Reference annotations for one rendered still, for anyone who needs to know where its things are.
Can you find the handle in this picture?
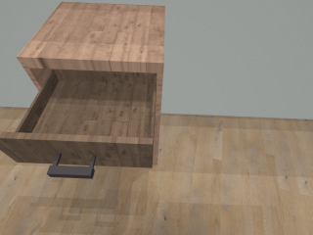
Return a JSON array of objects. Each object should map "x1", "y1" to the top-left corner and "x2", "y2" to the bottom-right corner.
[{"x1": 47, "y1": 153, "x2": 97, "y2": 179}]

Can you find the cabinet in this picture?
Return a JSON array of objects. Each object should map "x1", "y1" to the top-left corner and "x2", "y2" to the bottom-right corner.
[{"x1": 17, "y1": 2, "x2": 165, "y2": 165}]

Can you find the drawer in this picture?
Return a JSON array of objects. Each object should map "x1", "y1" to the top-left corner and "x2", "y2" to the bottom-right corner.
[{"x1": 0, "y1": 69, "x2": 157, "y2": 168}]

